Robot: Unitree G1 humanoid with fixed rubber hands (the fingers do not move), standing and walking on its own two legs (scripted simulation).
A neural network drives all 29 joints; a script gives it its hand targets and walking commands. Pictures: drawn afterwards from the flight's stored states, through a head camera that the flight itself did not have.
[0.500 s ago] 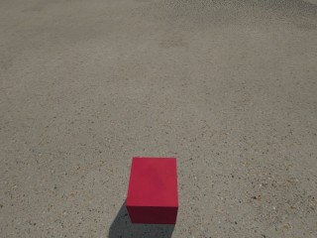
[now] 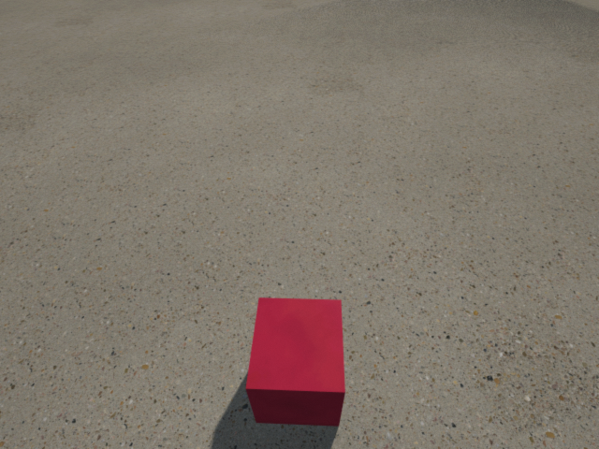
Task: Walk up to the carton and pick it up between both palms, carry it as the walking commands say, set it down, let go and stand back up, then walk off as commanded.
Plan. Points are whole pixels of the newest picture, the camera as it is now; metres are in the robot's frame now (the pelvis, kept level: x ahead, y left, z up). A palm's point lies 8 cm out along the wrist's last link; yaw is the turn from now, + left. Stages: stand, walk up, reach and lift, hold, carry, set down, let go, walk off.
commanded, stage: walk up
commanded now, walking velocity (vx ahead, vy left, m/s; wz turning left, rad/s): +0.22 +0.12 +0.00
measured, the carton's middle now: (298, 361) +0.56 +0.05 -0.64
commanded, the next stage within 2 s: stand in 1.76 s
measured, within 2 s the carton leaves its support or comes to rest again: neither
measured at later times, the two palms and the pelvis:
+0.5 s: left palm out of the picture +0.08 +0.28 -0.15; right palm out of the picture +0.02 -0.15 -0.14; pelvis +0.05 +0.05 +0.00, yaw -2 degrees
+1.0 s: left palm out of the picture +0.04 +0.27 -0.14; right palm out of the picture +0.02 -0.17 -0.14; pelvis +0.05 +0.05 +0.00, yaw -1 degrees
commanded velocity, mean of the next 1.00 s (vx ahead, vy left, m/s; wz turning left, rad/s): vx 0.03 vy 0.00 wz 0.00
